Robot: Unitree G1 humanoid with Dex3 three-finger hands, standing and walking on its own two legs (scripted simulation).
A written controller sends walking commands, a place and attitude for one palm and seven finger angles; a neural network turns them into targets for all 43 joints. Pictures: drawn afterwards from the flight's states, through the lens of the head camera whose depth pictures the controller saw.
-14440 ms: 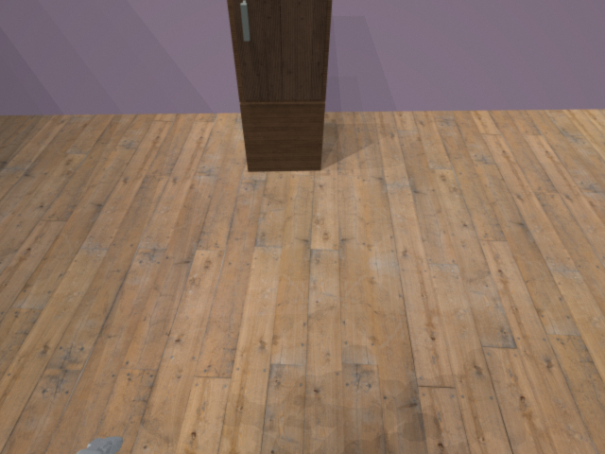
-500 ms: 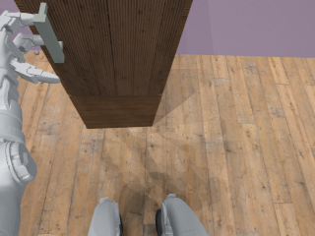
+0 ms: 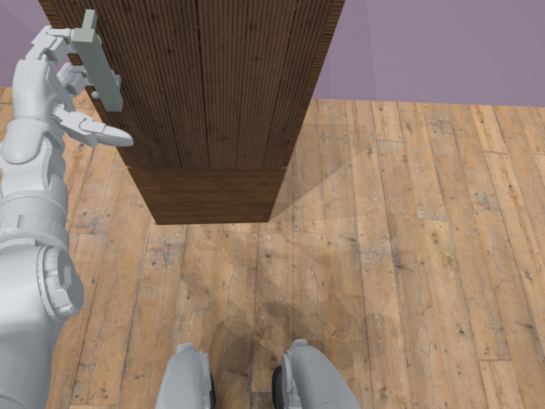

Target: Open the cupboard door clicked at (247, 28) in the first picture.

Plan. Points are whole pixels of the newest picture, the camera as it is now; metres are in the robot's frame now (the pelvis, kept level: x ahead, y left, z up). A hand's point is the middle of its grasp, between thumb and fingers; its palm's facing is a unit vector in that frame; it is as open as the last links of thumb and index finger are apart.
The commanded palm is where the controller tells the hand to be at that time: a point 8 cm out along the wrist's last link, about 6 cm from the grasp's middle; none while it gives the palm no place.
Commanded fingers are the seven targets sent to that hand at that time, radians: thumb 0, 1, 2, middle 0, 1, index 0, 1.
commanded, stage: slide the fingers in behind the handle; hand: left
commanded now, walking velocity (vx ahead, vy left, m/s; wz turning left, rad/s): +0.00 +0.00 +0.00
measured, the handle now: (103, 63) +0.58 +0.19 +0.08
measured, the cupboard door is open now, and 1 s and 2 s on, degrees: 0 0 10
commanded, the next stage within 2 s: close the thumb around the handle in 0.70 s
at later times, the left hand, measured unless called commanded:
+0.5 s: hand (114, 95) +0.53 +0.18 +0.07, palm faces +0.00 -1.00 -0.01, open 13.8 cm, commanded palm +0.51 +0.20 +0.07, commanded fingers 0.00 -0.50 0.30 -0.30 -1.20 -0.30 -1.20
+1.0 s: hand (116, 95) +0.53 +0.17 +0.07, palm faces +0.01 -1.00 -0.02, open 12.8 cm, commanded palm +0.52 +0.20 +0.07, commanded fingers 0.00 0.12 0.56 -0.34 -1.27 -0.34 -1.27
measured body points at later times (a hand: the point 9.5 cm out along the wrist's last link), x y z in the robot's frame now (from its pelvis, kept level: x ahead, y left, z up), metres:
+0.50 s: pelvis +0.00 +0.00 +0.00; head +0.15 +0.03 +0.42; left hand +0.52 +0.23 +0.07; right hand +0.00 -0.26 -0.11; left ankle +0.03 +0.11 -0.64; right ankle +0.01 -0.13 -0.64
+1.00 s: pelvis +0.00 -0.01 +0.00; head +0.15 +0.03 +0.42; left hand +0.52 +0.23 +0.07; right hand -0.01 -0.27 -0.11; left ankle +0.03 +0.11 -0.64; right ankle +0.01 -0.13 -0.64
